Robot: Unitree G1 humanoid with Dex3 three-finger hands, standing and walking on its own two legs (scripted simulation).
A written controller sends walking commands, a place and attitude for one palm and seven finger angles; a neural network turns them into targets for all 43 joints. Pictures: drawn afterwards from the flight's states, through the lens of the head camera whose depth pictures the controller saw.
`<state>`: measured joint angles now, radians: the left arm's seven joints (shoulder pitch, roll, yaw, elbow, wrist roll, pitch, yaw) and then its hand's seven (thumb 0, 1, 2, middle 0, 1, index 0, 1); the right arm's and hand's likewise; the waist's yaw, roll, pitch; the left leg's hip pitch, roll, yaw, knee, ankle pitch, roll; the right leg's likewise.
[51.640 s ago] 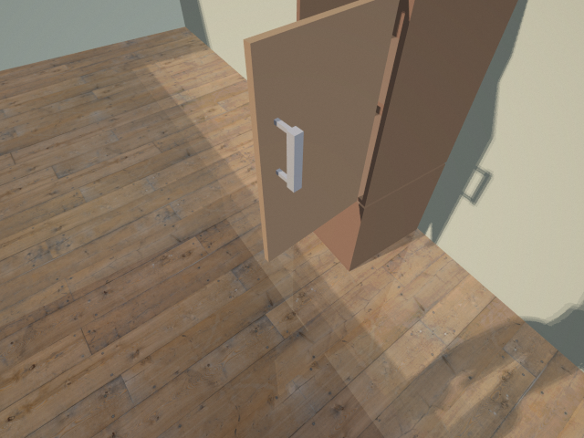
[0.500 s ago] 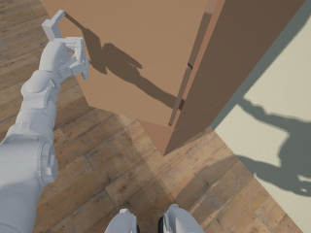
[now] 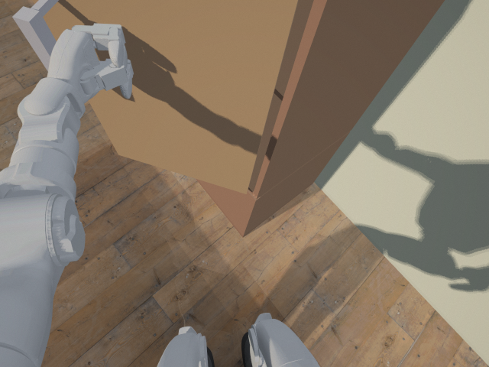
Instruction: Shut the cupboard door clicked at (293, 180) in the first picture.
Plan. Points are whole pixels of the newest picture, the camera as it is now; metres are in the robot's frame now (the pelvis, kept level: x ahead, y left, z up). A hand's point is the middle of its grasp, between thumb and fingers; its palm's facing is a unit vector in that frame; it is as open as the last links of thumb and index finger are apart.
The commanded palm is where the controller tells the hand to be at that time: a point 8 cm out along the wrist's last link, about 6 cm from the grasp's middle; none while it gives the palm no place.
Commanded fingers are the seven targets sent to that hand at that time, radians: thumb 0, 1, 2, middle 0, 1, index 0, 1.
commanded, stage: push the door shut along its arc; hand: left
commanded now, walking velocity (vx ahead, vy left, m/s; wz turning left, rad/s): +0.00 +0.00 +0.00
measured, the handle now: (62, 50) +0.59 +0.21 +0.10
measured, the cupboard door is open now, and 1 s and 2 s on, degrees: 35 25 25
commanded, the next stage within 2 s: pull the fist back off the door in 0.30 s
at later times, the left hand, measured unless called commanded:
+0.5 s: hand (139, 51) +0.57 +0.10 +0.11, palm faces -0.15 -0.98 +0.11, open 3.3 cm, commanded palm +0.56 +0.11 +0.11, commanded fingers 0.00 0.90 0.90 -1.30 -1.50 -1.30 -1.50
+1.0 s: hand (139, 74) +0.52 +0.09 +0.12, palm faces +0.09 -0.99 -0.05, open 3.1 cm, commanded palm +0.48 +0.13 +0.11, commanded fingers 0.00 0.90 0.90 -1.30 -1.50 -1.30 -1.50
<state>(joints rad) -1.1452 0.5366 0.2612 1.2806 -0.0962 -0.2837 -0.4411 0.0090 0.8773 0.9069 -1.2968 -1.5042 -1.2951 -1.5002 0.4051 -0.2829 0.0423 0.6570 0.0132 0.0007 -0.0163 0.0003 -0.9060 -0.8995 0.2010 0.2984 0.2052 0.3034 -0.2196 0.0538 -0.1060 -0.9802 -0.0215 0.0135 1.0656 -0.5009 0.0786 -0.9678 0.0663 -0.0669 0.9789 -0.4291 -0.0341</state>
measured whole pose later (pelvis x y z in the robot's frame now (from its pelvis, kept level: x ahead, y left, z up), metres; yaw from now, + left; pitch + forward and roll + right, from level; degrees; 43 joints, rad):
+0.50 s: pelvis -0.01 -0.02 -0.01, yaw +1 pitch +27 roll -4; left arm -1.35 0.53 0.29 1.36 -0.11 -0.17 -0.26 0.04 0.93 0.95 -1.30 -1.50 -1.31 -1.50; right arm 0.40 -0.29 0.04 0.69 -0.02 -0.06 -0.01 0.00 -0.91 -0.90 0.20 0.30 0.20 0.30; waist -0.24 0.06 -0.11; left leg -1.10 -0.01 -0.03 1.14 -0.51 0.05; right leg -1.08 0.08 -0.11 1.04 -0.44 -0.07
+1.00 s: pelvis +0.00 -0.03 +0.02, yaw +0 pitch +20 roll -1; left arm -0.94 0.35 0.32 1.18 -0.02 -0.40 0.03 0.01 0.90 0.90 -1.30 -1.50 -1.30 -1.50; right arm 0.49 -0.27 0.00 0.65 -0.03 0.02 0.09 0.00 -0.91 -0.90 0.20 0.30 0.20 0.30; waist -0.18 0.05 -0.14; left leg -0.84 0.00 0.02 0.94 -0.46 0.04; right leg -0.85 0.09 -0.05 0.90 -0.40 -0.07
